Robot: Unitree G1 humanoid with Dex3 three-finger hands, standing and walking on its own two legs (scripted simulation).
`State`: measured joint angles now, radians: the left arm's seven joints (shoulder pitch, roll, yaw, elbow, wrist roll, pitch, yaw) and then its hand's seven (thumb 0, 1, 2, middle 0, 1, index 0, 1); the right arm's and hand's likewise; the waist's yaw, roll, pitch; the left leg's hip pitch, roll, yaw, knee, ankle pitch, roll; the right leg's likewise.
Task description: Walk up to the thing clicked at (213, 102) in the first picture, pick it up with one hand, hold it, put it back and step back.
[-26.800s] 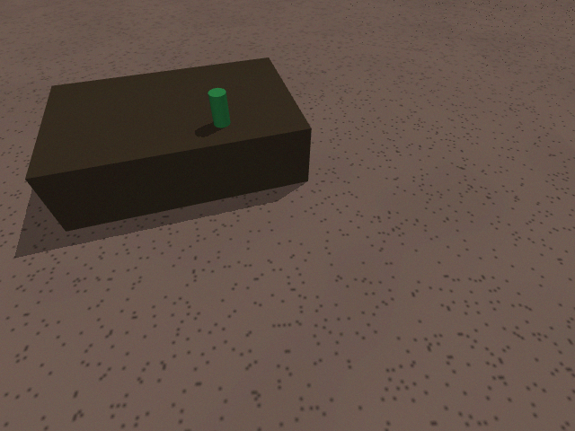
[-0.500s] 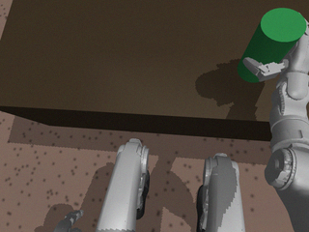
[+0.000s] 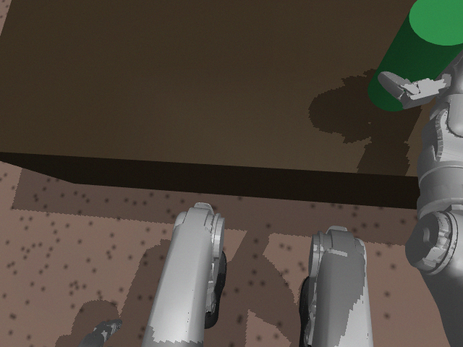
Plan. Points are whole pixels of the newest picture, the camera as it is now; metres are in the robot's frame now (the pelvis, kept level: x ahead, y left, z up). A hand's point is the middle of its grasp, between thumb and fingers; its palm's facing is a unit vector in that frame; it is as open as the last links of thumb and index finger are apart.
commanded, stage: open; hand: right
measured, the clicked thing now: (413, 61) +0.56 -0.18 +0.01
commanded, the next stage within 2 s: withdraw in 0.38 s
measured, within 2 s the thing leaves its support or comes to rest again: neither
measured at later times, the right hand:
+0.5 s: hand (420, 57) +0.56 -0.18 +0.02, palm faces +0.14 +0.99 -0.03, open 14.5 cm
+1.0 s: hand out of the picture +0.57 -0.26 +0.13, palm faces +0.19 +0.98 -0.10, open 17.5 cm
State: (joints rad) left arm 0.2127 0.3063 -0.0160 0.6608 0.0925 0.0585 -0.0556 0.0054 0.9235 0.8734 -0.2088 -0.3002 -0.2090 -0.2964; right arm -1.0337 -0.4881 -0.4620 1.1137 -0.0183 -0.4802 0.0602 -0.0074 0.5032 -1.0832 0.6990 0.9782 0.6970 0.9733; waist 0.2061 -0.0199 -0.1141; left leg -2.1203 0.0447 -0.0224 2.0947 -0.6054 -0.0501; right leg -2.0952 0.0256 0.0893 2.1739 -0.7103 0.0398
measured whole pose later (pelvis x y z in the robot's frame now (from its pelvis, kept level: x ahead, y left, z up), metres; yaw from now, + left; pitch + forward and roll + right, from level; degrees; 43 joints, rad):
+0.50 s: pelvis -0.01 +0.00 +0.00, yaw +0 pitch +35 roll +4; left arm 0.23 0.31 -0.03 0.65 0.09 0.07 -0.06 0.01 0.92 0.88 -0.21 -0.30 -0.21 -0.30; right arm -1.06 -0.51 -0.44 1.13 -0.02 -0.46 0.06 -0.01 0.44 -0.27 0.46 0.38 0.47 0.37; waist 0.21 -0.02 -0.11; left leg -2.13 0.04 -0.02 2.10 -0.59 -0.05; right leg -2.11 0.03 0.09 2.18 -0.69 0.04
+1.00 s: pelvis +0.00 +0.00 +0.08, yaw +1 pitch +35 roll +3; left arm 0.25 0.31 -0.03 0.65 0.02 0.07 -0.02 0.01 0.90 0.88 -0.21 -0.29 -0.20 -0.30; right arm -1.07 -0.71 -0.51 1.16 -0.01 -0.29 0.18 -0.01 0.56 -0.04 0.07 0.06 0.08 0.06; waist 0.19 -0.03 -0.15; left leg -1.89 0.03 -0.01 1.85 -0.57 -0.05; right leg -1.87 -0.01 0.08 1.94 -0.68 0.02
